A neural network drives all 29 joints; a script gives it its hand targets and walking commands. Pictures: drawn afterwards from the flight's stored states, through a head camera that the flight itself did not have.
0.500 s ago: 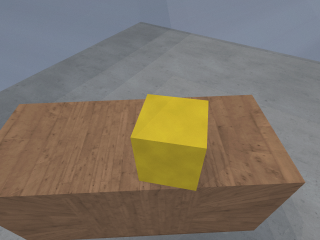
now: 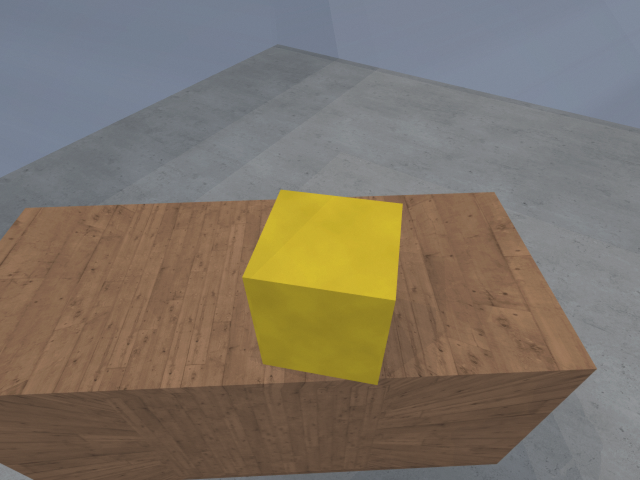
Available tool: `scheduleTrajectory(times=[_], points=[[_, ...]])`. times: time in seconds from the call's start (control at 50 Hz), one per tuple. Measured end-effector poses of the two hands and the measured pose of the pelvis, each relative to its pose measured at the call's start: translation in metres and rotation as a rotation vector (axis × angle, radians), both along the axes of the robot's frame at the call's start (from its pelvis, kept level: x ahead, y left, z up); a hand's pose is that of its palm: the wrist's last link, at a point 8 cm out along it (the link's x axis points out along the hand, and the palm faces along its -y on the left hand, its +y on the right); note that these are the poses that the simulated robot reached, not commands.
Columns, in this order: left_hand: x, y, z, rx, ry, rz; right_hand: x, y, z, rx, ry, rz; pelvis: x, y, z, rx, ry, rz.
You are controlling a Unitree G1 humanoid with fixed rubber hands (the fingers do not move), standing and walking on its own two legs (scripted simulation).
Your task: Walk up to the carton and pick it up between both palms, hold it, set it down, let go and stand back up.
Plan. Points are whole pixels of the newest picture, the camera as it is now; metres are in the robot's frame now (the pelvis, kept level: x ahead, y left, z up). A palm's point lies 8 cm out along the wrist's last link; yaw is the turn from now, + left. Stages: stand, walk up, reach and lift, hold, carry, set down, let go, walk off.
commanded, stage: stand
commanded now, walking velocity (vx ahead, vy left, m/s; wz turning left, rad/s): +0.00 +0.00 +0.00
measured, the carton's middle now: (329, 287) +0.45 +0.00 -0.06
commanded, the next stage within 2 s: none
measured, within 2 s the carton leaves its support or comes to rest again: neither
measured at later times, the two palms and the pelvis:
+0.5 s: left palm out of the picture +0.08 +0.24 -0.12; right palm out of the picture +0.07 -0.25 -0.12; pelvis +0.05 -0.01 +0.01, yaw +0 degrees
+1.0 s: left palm out of the picture +0.10 +0.24 -0.12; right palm out of the picture +0.11 -0.25 -0.12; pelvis +0.08 -0.01 +0.01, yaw -1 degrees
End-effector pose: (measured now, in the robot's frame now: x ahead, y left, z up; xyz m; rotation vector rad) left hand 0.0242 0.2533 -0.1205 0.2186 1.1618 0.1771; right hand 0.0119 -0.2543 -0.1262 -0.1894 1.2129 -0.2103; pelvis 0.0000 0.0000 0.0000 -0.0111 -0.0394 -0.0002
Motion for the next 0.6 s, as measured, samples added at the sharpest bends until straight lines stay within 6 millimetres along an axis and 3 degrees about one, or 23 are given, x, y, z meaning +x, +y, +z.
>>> scheduleTrajectory(times=[0.26,0.6], points=[[0.016,-0.009,0.000,-0.006,0.032,0.024,0.019,-0.003,0.001,0.008,0.029,-0.002,0.024,-0.007,0.003,-0.001,0.019,0.003],[0.068,-0.015,0.001,-0.012,0.003,0.017,0.079,0.003,0.003,0.013,-0.016,0.023,0.060,-0.008,0.006,0.005,0.017,-0.001]])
